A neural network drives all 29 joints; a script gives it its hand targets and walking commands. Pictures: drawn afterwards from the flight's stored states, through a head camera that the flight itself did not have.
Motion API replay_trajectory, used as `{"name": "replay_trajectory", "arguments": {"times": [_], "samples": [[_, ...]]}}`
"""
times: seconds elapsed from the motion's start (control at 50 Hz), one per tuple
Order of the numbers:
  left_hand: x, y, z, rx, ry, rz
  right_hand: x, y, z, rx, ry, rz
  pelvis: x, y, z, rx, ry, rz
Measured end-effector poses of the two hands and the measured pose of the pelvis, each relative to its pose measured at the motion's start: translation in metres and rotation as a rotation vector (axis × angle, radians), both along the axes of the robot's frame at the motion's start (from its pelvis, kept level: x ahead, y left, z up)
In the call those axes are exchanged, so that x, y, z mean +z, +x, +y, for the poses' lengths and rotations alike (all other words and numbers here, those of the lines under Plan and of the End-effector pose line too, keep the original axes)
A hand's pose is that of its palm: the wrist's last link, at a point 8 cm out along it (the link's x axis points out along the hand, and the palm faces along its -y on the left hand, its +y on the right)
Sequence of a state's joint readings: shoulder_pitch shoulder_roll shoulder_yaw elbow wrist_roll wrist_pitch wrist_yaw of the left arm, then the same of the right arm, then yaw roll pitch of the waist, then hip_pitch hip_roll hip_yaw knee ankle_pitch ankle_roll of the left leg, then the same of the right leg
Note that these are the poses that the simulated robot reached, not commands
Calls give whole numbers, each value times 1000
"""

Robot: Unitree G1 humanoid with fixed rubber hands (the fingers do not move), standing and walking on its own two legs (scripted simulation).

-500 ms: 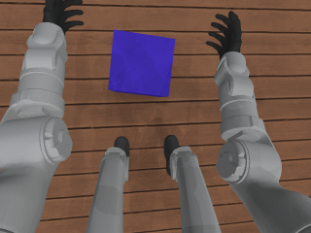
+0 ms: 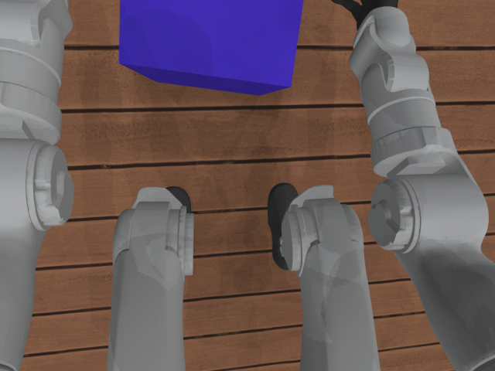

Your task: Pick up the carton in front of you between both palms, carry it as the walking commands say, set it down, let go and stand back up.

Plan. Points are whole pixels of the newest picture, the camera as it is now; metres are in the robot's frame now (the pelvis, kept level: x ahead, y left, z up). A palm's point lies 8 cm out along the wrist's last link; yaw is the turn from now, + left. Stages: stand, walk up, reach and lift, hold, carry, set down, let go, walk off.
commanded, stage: reach and lift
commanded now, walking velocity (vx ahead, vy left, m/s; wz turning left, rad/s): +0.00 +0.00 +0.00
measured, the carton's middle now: (214, 17) +0.56 +0.05 -0.29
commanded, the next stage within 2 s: none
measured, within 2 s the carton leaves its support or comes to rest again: leaves its support in 1.06 s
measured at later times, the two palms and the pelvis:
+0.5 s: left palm out of the picture +0.56 +0.21 -0.22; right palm (347, 15) +0.55 -0.14 -0.22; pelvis +0.01 +0.00 -0.05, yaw +0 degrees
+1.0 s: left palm out of the picture +0.56 +0.19 -0.22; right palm (332, 10) +0.56 -0.11 -0.21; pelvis +0.01 +0.00 -0.05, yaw +0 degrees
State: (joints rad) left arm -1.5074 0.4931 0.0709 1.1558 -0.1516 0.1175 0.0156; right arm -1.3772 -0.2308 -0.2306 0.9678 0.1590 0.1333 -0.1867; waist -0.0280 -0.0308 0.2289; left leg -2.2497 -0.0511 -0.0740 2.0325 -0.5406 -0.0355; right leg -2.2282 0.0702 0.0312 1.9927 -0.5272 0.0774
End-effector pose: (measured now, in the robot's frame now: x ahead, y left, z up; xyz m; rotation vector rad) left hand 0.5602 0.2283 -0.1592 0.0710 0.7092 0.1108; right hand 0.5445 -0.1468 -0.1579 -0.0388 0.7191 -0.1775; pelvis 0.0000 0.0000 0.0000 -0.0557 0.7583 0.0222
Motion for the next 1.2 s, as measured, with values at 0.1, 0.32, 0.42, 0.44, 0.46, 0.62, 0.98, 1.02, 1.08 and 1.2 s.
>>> {"name": "replay_trajectory", "arguments": {"times": [0.1,0.32,0.42,0.44,0.46,0.62,0.98,1.02,1.08,1.2], "samples": [[-34,-1,-3,-4,-5,27,-34,0,3,10,2,29,-20,-4,1,-2,-2,-45],[-67,7,-10,-5,0,12,-67,9,2,26,4,14,-43,6,5,-5,4,-120],[-63,8,-14,-3,-7,2,-62,13,6,38,10,-1,-47,8,3,-4,7,-112],[-62,7,-14,-3,-9,4,-62,12,7,40,11,1,-47,8,3,-4,7,-110],[-62,6,-15,-3,-10,6,-62,12,8,41,12,3,-47,8,3,-4,7,-108],[-60,0,-20,-12,-13,12,-60,6,15,50,21,8,-43,2,0,-4,9,-113],[-57,3,-37,-61,-40,52,-56,13,34,59,52,42,-48,4,4,-1,13,-133],[-57,0,-38,-57,-42,52,-54,13,33,50,47,43,-49,7,4,-3,14,-122],[-52,-6,-41,-39,-34,48,-44,11,34,24,37,32,-47,9,4,0,13,-104],[-5,-20,-39,5,-48,-2,2,-1,37,15,56,-25,-33,8,-1,15,16,-81]]}}
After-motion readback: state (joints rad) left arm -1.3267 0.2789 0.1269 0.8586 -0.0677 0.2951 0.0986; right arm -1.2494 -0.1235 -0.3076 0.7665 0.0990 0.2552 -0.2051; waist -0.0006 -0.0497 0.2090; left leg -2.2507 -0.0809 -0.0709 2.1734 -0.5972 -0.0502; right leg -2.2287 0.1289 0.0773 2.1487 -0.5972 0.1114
